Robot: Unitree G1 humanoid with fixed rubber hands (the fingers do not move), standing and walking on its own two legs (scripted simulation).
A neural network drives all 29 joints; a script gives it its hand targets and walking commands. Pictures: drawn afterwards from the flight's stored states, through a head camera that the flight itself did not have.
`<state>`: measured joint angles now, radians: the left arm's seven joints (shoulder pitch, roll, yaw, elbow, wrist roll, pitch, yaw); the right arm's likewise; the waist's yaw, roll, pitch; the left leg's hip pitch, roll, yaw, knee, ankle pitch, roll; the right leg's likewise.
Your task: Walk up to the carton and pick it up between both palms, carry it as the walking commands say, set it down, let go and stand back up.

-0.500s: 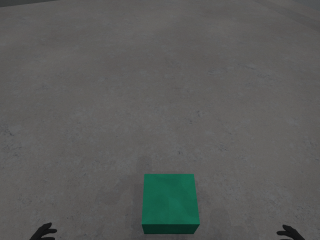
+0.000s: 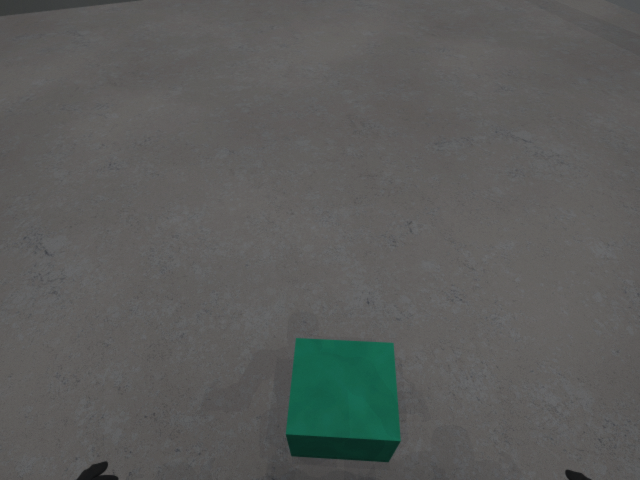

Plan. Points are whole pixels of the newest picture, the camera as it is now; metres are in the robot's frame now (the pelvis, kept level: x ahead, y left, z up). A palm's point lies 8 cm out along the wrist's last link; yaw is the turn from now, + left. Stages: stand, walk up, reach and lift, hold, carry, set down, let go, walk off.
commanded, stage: walk up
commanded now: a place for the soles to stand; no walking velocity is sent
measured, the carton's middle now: (342, 399) +0.45 -0.04 -0.65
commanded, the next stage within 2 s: reach and lift in 0.62 s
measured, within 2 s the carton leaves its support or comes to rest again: neither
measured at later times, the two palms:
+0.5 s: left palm out of the picture +0.14 +0.33 -0.09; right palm out of the picture +0.14 -0.31 -0.08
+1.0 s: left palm (117, 423) +0.24 +0.30 -0.10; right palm (563, 451) +0.20 -0.30 -0.09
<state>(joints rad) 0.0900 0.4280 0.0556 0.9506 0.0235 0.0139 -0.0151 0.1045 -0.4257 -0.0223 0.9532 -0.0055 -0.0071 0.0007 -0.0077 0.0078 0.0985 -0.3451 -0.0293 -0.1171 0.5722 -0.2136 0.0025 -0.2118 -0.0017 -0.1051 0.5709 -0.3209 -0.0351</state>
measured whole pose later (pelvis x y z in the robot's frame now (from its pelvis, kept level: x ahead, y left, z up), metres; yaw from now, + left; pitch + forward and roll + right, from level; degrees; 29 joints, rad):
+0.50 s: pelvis +0.01 +0.01 +0.01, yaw -1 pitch -2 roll -1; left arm 0.04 0.43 0.05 0.98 0.01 0.02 -0.02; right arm 0.05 -0.43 -0.01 0.97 0.00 -0.01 0.00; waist 0.01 0.00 0.08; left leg -0.31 -0.01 -0.08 0.51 -0.17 -0.01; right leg -0.17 0.00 -0.09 0.50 -0.30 -0.02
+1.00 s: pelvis +0.02 +0.03 -0.02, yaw -7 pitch +5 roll +0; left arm 0.03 0.30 0.18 0.52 0.02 0.23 0.00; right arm -0.04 -0.41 -0.15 0.64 -0.05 0.18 0.13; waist 0.04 -0.02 0.13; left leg -0.54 -0.01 0.04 0.75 -0.31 0.02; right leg -0.46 -0.01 0.03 0.78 -0.42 0.02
